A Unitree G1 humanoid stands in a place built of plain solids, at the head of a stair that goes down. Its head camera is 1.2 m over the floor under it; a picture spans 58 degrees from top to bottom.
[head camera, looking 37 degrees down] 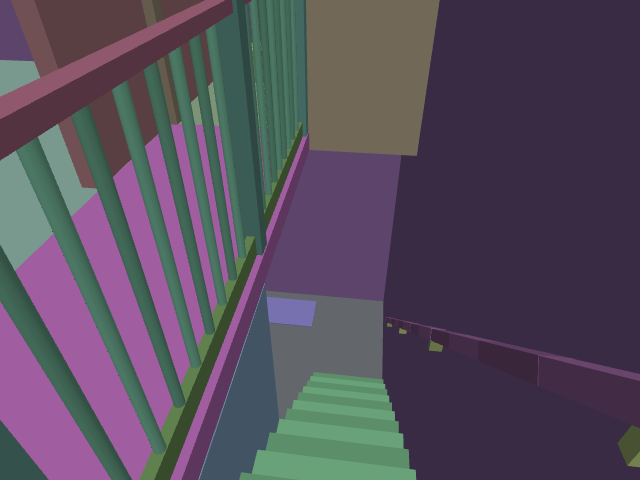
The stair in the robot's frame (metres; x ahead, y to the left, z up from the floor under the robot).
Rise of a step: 0.21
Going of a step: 0.20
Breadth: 0.75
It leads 7 degrees to the right of straight ahead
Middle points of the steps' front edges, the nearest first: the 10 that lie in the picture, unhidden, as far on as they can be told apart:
1.00 -0.07 -0.84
1.21 -0.10 -1.05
1.41 -0.12 -1.27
1.61 -0.15 -1.48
1.81 -0.17 -1.69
2.01 -0.20 -1.90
2.22 -0.23 -2.11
2.42 -0.25 -2.32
2.62 -0.28 -2.53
2.82 -0.30 -2.74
